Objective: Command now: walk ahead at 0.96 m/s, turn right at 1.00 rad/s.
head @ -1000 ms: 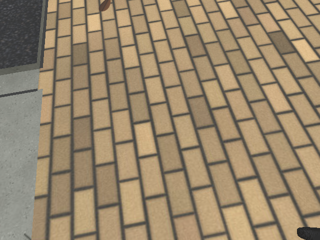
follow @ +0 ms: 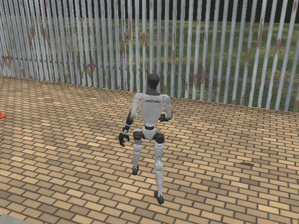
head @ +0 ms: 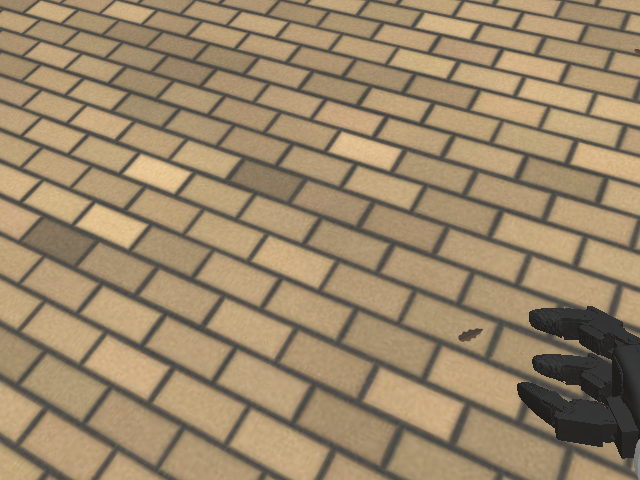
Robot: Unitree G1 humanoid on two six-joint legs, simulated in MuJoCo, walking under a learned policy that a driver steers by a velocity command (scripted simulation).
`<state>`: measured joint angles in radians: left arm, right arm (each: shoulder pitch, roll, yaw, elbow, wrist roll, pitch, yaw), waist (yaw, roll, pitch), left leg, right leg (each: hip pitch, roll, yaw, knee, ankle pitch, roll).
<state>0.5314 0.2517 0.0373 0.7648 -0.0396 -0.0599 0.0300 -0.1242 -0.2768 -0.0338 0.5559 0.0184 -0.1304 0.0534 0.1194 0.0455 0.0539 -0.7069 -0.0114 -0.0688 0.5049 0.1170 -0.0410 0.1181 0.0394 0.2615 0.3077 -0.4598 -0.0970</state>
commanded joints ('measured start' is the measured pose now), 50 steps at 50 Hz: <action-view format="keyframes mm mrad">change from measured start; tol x64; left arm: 1 -65 192 66 -35 0 -2 20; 50 24 127 22 26 24 25 -24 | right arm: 1 -24 -151 -63 -79 17 -18 -10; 50 412 -114 -14 124 -62 24 -14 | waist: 1 -106 -203 0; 5 -176 473 -643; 28 -46 -460 -206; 50 -128 180 -501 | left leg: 1 336 -33 23 -32 -43 21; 6 1288 399 -839 -232 -1067 211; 26 636 254 309 299 1034 105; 29 -44 -44 -53 1176 -690 40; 50 972 432 -490 -8 649 404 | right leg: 1 -186 -163 111 -9 708 -63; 6 -887 -31 -21 1170 -9 39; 25 -431 28 -466 532 362 -63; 29 404 -358 540 101 397 -412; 37 -452 -125 -84 -2 1009 -173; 47 -220 -101 -99 323 785 -25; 50 -588 80 -11 969 -265 129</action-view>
